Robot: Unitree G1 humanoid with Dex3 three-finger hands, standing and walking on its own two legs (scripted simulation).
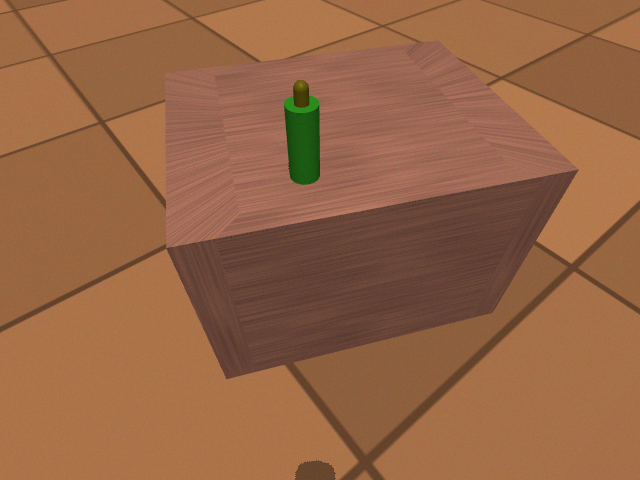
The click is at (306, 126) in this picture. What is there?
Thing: necked bottle
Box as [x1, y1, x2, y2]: [284, 80, 319, 184]
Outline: 298,80 295,82 293,86 294,95 289,97 284,102 290,177 297,183 306,184 315,181 319,176 318,101 314,97 308,95 307,84 303,80
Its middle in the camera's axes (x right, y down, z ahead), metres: -0.04 -0.23 +0.85
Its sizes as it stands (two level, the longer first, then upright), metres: 0.071 0.071 0.231
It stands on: a support 0.65 m high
